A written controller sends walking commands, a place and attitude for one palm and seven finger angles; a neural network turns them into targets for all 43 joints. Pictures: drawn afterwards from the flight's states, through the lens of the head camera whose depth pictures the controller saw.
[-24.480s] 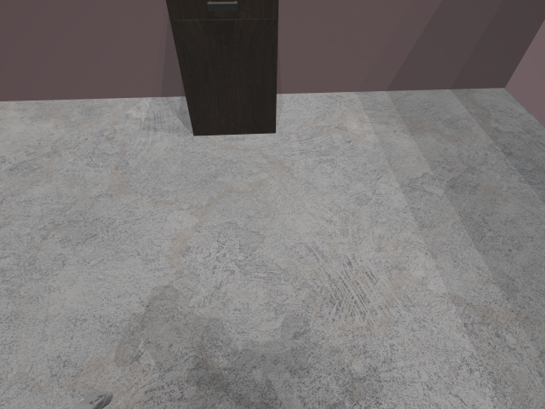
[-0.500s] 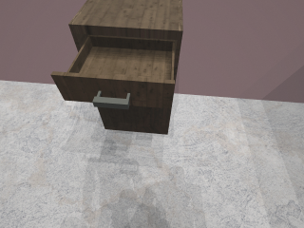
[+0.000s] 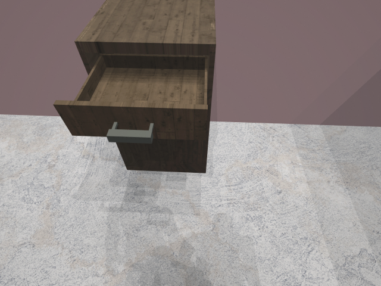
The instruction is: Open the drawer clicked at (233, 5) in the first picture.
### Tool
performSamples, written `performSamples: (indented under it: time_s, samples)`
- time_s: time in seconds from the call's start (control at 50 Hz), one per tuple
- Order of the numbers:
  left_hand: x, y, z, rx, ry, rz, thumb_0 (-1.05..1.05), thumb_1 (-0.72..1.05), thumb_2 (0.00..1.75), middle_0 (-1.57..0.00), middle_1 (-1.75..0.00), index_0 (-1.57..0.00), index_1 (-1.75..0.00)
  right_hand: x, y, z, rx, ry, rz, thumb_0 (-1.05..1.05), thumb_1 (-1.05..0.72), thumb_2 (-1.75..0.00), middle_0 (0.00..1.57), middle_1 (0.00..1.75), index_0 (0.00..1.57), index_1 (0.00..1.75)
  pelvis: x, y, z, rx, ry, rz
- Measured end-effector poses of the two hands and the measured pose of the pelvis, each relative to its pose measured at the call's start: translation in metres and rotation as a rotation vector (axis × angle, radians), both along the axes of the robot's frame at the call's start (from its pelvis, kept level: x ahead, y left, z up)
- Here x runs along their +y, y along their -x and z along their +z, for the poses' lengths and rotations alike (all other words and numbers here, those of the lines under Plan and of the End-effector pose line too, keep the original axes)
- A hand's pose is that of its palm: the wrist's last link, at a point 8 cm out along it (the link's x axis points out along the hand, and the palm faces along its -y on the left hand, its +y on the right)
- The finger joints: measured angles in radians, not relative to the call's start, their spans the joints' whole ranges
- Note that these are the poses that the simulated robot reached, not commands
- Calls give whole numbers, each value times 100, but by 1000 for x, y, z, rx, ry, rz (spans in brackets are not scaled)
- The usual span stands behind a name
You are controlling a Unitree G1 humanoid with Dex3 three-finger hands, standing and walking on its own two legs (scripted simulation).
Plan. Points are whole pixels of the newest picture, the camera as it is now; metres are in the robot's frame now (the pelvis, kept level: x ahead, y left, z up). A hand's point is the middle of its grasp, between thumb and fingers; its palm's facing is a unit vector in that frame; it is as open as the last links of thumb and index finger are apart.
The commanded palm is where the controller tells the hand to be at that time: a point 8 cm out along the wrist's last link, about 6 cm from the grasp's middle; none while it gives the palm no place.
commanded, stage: look to check the result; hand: left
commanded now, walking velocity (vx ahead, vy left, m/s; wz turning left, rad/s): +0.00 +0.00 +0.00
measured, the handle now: (132, 130) +0.54 +0.21 -0.05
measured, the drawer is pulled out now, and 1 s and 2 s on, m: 0.28 0.28 0.28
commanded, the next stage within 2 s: stand and wait in 0.54 s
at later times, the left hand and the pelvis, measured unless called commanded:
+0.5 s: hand out of the picture +0.03 +0.18 -0.17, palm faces +0.00 -0.97 -0.25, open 7.4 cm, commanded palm none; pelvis +0.01 -0.01 +0.00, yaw +0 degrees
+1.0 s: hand out of the picture +0.09 +0.21 -0.16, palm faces -0.03 -0.95 -0.31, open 7.4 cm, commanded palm none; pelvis +0.02 -0.02 +0.00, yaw +0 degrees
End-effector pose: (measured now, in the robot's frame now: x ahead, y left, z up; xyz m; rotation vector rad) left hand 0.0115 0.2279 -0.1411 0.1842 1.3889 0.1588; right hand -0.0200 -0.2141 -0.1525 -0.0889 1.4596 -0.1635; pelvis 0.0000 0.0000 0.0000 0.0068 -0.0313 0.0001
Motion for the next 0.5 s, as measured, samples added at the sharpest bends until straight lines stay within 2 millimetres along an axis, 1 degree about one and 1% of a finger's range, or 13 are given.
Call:
performSamples:
  time_s: [0.12,0.28,0.38,0.5]
  samples:
    - [-3,1,0,13,1,-1,1,91,90,-20,-30,-20,-29,-11,-9,1,-10,15,9,0,-91,-89,20,30,20,30,-4,-1,1,1,1,-1]
    - [-6,-1,1,17,-3,0,1,90,90,-20,-30,-20,-29,-22,-26,3,-38,29,23,0,-91,-89,20,30,20,30,-9,-3,1,2,3,-2]
    - [-4,-6,2,8,-13,-4,1,90,90,-20,-30,-20,-29,-29,-37,4,-58,37,31,0,-91,-89,20,30,20,30,-12,-4,2,3,3,-3]
    - [1,-17,5,-14,-30,-11,1,90,90,-20,-30,-20,-29,-38,-47,5,-78,49,39,0,-91,-89,20,30,20,30,-14,-6,2,3,3,-3]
